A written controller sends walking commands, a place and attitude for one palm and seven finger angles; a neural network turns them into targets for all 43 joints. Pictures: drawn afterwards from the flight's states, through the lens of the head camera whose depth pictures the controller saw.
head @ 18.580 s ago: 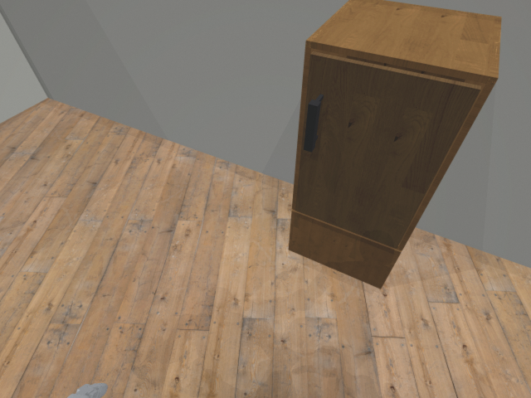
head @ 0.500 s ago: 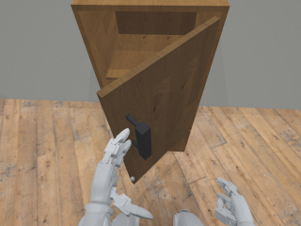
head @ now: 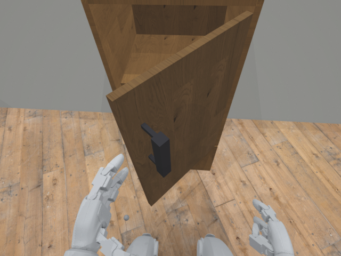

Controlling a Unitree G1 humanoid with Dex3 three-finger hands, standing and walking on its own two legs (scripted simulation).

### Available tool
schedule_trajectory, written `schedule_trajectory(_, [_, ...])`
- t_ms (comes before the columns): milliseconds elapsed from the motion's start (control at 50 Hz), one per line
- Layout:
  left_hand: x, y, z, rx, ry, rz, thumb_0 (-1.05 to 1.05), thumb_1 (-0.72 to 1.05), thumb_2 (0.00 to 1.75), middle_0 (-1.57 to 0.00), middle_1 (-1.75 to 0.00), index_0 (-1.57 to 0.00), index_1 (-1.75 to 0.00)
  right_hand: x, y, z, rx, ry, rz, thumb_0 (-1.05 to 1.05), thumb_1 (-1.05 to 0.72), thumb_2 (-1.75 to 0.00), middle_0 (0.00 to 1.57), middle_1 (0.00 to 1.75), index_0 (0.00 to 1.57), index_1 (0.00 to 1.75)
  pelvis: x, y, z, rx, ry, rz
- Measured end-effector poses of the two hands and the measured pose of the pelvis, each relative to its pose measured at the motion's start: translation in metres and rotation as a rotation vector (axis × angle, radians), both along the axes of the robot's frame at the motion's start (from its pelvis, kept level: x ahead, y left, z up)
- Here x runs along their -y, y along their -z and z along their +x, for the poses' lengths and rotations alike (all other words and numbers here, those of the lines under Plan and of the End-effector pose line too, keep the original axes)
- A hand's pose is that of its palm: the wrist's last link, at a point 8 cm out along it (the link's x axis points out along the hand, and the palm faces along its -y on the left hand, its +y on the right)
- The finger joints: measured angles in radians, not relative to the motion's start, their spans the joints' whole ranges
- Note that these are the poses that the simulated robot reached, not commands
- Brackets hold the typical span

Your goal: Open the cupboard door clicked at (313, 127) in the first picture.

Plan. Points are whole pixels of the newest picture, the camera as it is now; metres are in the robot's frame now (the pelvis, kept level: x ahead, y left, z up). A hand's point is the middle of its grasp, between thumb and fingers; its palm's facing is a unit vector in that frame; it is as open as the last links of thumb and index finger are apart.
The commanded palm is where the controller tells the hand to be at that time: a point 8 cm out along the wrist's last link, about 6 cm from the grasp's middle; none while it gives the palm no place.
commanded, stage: draw the hand back to the body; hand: left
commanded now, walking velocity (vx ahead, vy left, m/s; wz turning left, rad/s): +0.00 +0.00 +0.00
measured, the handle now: (155, 150) +0.33 +0.06 +0.07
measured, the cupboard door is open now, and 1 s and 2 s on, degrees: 48 48 48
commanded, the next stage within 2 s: step back with the hand held close in 1.56 s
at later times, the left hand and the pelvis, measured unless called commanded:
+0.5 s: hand (75, 204) +0.19 +0.16 +0.14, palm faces -0.03 -1.00 -0.09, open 16.1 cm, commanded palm +0.16 +0.22 +0.16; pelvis +0.01 +0.02 +0.04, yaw +0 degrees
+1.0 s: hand out of the picture +0.22 +0.25 +0.22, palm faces +0.33 -0.85 -0.41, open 11.3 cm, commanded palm +0.17 +0.30 +0.25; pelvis +0.03 +0.03 +0.10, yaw -1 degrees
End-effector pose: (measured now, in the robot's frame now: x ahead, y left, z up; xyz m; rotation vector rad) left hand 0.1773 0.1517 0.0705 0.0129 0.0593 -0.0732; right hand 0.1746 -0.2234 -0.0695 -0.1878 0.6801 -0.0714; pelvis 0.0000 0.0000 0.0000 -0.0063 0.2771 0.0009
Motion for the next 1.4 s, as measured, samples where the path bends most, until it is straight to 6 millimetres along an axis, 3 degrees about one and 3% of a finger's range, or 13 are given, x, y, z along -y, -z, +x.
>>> schedule_trajectory(80, [-0.005, -0.004, 0.002, 0.009, 0.014, 0.025, -0.01, -0.50, 0.30, -0.15, -0.30, -0.15, -0.30, 0.000, -0.001, -0.004, 0.000, 0.011, -0.002, 0.01, -0.91, -0.90, 0.20, 0.30, 0.20, 0.30, -0.001, 0.000, -0.003, 0.009, 0.004, -0.002])
schedule_trajectory(280, [-0.033, -0.048, 0.002, 0.029, -0.022, 0.050, -0.01, -0.50, 0.30, -0.15, -0.30, -0.15, -0.30, -0.009, -0.029, -0.011, 0.026, 0.043, 0.017, 0.01, -0.91, -0.90, 0.20, 0.30, 0.20, 0.30, -0.007, -0.025, 0.002, 0.071, 0.004, -0.011])
schedule_trajectory(500, [-0.064, -0.077, -0.002, 0.039, -0.040, 0.073, -0.01, -0.46, 0.31, -0.15, -0.30, -0.15, -0.30, -0.014, -0.056, 0.004, 0.095, 0.044, 0.000, 0.01, -0.90, -0.90, 0.20, 0.30, 0.20, 0.30, -0.016, -0.042, 0.012, 0.126, 0.003, -0.021])
schedule_trajectory(540, [-0.071, -0.085, -0.002, 0.026, -0.072, 0.161, -0.01, -0.43, 0.33, -0.15, -0.30, -0.15, -0.30, -0.016, -0.060, 0.007, 0.092, 0.047, -0.010, 0.01, -0.90, -0.90, 0.20, 0.30, 0.20, 0.30, -0.017, -0.047, 0.015, 0.139, 0.008, -0.019])
schedule_trajectory(660, [-0.093, -0.107, -0.005, -0.032, -0.210, 0.317, -0.01, -0.28, 0.39, -0.16, -0.30, -0.16, -0.30, -0.027, -0.070, 0.012, 0.076, 0.046, -0.012, 0.01, -0.91, -0.90, 0.20, 0.30, 0.20, 0.30, -0.023, -0.064, 0.022, 0.191, 0.009, -0.016])
schedule_trajectory(880, [-0.127, -0.148, 0.000, 0.034, -0.354, 0.402, 0.00, 0.08, 0.55, -0.17, -0.30, -0.18, -0.30, -0.042, -0.083, 0.020, 0.061, -0.002, -0.005, 0.01, -0.90, -0.90, 0.21, 0.30, 0.20, 0.30, -0.028, -0.087, 0.029, 0.278, 0.009, -0.011])
schedule_trajectory(1220, [-0.167, -0.213, 0.004, 0.224, -0.498, 0.494, 0.01, 0.67, 0.80, -0.20, -0.30, -0.20, -0.30, -0.030, -0.097, 0.030, 0.048, -0.008, -0.024, 0.01, -0.90, -0.90, 0.21, 0.30, 0.20, 0.30, -0.025, -0.103, 0.032, 0.345, 0.025, -0.009])
schedule_trajectory(1400, [-0.160, -0.205, 0.003, 0.196, -0.490, 0.458, 0.02, 0.85, 0.88, -0.20, -0.30, -0.20, -0.30, -0.020, -0.096, 0.023, 0.020, 0.006, -0.025, 0.01, -0.90, -0.90, 0.21, 0.30, 0.20, 0.30, -0.021, -0.105, 0.027, 0.357, 0.029, -0.007])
